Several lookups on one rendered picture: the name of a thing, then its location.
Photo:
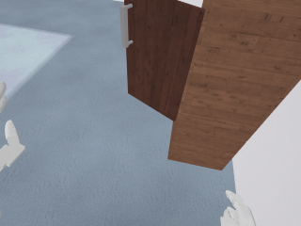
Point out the handle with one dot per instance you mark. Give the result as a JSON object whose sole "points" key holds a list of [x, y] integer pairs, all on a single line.
{"points": [[123, 14]]}

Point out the cupboard door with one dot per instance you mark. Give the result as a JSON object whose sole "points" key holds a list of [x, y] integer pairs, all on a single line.
{"points": [[164, 35]]}

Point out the robot right hand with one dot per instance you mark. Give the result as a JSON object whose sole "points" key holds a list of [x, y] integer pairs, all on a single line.
{"points": [[242, 216]]}

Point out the robot left hand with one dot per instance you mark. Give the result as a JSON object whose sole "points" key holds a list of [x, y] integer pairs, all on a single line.
{"points": [[9, 153]]}

